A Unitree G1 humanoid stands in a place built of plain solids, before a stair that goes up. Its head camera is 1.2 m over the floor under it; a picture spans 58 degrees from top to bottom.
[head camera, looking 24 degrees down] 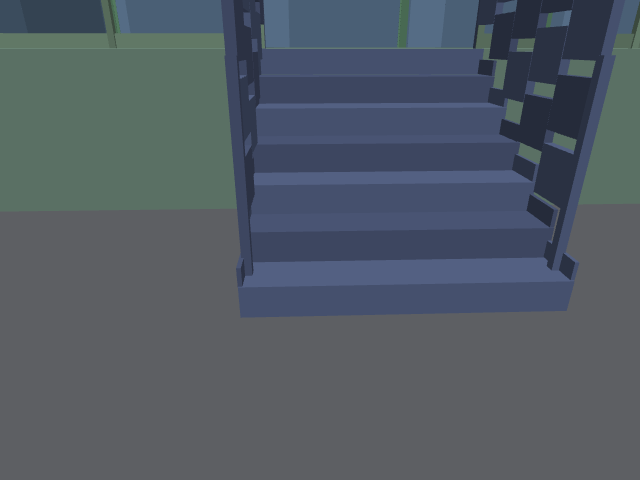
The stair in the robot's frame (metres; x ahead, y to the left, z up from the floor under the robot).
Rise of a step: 0.17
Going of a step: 0.26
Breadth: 1.62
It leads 2 degrees to the left of straight ahead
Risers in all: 7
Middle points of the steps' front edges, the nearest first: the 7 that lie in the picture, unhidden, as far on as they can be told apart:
1.80 -0.42 0.17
2.06 -0.41 0.34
2.32 -0.40 0.51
2.57 -0.39 0.68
2.83 -0.38 0.85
3.09 -0.37 1.02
3.35 -0.36 1.19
